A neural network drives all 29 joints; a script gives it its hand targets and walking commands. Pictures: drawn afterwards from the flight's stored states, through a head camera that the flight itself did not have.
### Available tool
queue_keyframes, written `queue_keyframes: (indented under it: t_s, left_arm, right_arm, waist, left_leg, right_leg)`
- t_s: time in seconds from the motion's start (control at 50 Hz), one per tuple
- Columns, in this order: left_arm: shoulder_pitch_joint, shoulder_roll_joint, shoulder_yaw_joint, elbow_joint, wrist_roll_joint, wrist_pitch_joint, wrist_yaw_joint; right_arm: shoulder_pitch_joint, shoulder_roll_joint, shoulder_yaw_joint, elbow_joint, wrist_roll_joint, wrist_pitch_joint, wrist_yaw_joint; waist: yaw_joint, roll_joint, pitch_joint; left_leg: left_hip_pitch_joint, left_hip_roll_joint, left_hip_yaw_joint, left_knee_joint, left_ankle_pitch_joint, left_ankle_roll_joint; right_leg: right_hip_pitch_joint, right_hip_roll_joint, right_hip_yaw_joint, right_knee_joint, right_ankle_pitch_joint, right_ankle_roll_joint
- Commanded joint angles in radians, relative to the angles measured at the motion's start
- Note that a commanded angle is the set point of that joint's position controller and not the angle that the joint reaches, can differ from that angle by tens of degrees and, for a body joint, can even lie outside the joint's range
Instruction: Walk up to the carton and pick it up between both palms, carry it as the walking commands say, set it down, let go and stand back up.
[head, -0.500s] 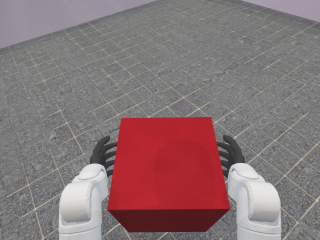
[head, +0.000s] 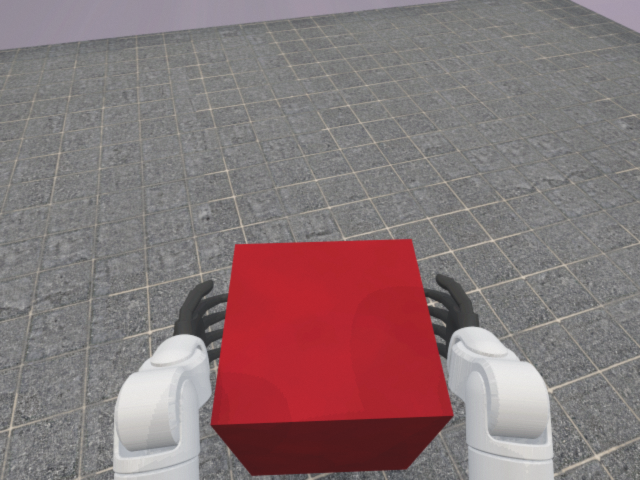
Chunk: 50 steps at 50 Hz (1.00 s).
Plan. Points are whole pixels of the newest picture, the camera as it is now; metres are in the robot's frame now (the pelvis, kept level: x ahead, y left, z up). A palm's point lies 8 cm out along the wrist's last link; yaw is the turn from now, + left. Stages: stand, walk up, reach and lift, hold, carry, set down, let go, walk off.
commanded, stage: carry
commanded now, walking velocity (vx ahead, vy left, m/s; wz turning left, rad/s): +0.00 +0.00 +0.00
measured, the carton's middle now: (326, 364) +0.28 +0.01 +0.00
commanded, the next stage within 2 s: hold in 1.98 s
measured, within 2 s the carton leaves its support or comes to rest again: neither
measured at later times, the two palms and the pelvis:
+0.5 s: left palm (190, 344) +0.25 +0.16 +0.09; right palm (475, 354) +0.25 -0.14 +0.09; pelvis -0.01 +0.01 +0.00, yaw -1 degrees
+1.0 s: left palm (199, 343) +0.26 +0.15 +0.08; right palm (479, 352) +0.26 -0.15 +0.08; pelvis -0.01 +0.00 +0.00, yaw -1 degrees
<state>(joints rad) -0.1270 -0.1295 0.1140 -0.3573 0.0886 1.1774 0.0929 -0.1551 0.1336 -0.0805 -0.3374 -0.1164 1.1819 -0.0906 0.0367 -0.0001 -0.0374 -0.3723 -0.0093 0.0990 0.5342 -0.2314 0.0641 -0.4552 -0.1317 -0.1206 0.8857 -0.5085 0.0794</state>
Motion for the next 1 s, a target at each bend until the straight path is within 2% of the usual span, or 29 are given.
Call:
queue_keyframes:
  t_s: [0.0,0.04,0.06,0.08,0.1,0.12,0.14,0.16,0.2,0.22,0.28,0.38,0.68,0.98]
  left_arm:
    - [-0.490,-0.865,-0.760,-0.109,-0.432,-0.006,-0.249]
    - [-0.458,-0.840,-0.744,-0.096,-0.423,0.001,-0.246]
    - [-0.439,-0.832,-0.734,-0.084,-0.416,0.004,-0.246]
    - [-0.421,-0.829,-0.726,-0.072,-0.407,0.007,-0.247]
    - [-0.413,-0.829,-0.718,-0.059,-0.400,0.010,-0.249]
    - [-0.398,-0.828,-0.703,-0.038,-0.388,0.010,-0.249]
    - [-0.388,-0.828,-0.692,-0.019,-0.376,0.006,-0.248]
    - [-0.405,-0.826,-0.690,-0.028,-0.379,0.004,-0.248]
    - [-0.431,-0.829,-0.689,-0.037,-0.381,0.006,-0.248]
    - [-0.431,-0.822,-0.683,-0.032,-0.374,0.009,-0.247]
    - [-0.426,-0.807,-0.667,-0.010,-0.360,0.015,-0.240]
    - [-0.447,-0.798,-0.661,0.007,-0.361,0.017,-0.236]
    - [-0.459,-0.777,-0.664,-0.007,-0.375,0.000,-0.229]
    - [-0.440,-0.761,-0.649,0.007,-0.352,-0.023,-0.223]
  right_arm:
    - [-0.362,0.840,0.628,-0.083,0.351,-0.019,0.216]
    - [-0.346,0.825,0.631,-0.076,0.346,-0.014,0.213]
    - [-0.341,0.816,0.631,-0.069,0.343,-0.010,0.213]
    - [-0.339,0.810,0.632,-0.060,0.343,-0.006,0.213]
    - [-0.339,0.808,0.632,-0.051,0.341,-0.004,0.215]
    - [-0.344,0.800,0.638,-0.043,0.338,-0.001,0.216]
    - [-0.364,0.794,0.648,-0.049,0.343,0.002,0.218]
    - [-0.392,0.800,0.658,-0.059,0.355,0.002,0.219]
    - [-0.430,0.810,0.669,-0.070,0.373,0.006,0.224]
    - [-0.437,0.806,0.671,-0.067,0.377,0.010,0.226]
    - [-0.434,0.798,0.662,-0.039,0.382,0.019,0.230]
    - [-0.432,0.793,0.637,0.000,0.374,0.020,0.229]
    - [-0.419,0.772,0.615,-0.006,0.358,-0.002,0.210]
    - [-0.409,0.758,0.606,0.004,0.350,-0.024,0.211]
  waist:
    - [-0.047,0.132,-0.339]
    - [-0.046,0.133,-0.332]
    - [-0.038,0.125,-0.327]
    - [-0.028,0.108,-0.327]
    - [-0.028,0.081,-0.329]
    - [-0.030,0.029,-0.310]
    - [-0.033,-0.045,-0.283]
    - [-0.035,-0.077,-0.258]
    - [-0.036,-0.059,-0.216]
    - [-0.036,-0.043,-0.209]
    - [-0.033,-0.012,-0.220]
    - [-0.032,0.010,-0.227]
    - [-0.031,0.008,-0.273]
    - [-0.031,0.004,-0.273]
  left_leg:
    - [0.272,0.260,-0.191,-0.146,0.470,0.081]
    - [0.237,0.246,-0.191,-0.159,0.385,0.073]
    - [0.214,0.230,-0.180,-0.154,0.335,0.061]
    - [0.173,0.212,-0.171,-0.146,0.265,0.039]
    - [0.130,0.192,-0.170,-0.133,0.213,0.012]
    - [0.095,0.161,-0.152,-0.121,0.165,-0.024]
    - [0.097,0.140,-0.122,-0.113,0.065,-0.043]
    - [0.096,0.137,-0.110,-0.119,0.020,-0.045]
    - [0.092,0.139,-0.120,-0.143,0.017,-0.044]
    - [0.091,0.146,-0.131,-0.157,0.024,-0.044]
    - [0.092,0.158,-0.143,-0.188,0.036,-0.044]
    - [0.105,0.158,-0.131,-0.190,0.064,-0.042]
    - [0.144,0.163,-0.119,-0.154,0.177,-0.033]
    - [0.137,0.162,-0.110,-0.131,0.195,-0.032]
  right_leg:
    - [0.013,0.020,0.036,-0.077,0.036,-0.013]
    - [0.090,0.047,0.016,-0.210,0.045,-0.029]
    - [0.148,0.058,-0.001,-0.317,0.097,-0.039]
    - [0.232,0.051,-0.009,-0.431,0.213,-0.046]
    - [0.307,0.017,0.012,-0.468,0.271,-0.053]
    - [0.322,-0.053,0.083,-0.465,0.318,-0.068]
    - [0.269,-0.108,0.136,-0.456,0.353,-0.084]
    - [0.232,-0.117,0.135,-0.473,0.320,-0.088]
    - [0.190,-0.092,0.108,-0.489,0.224,-0.081]
    - [0.186,-0.077,0.093,-0.481,0.215,-0.077]
    - [0.207,-0.054,0.079,-0.460,0.229,-0.075]
    - [0.201,-0.052,0.084,-0.453,0.247,-0.079]
    - [0.204,-0.046,0.081,-0.441,0.294,-0.083]
    - [0.214,-0.047,0.083,-0.445,0.327,-0.093]
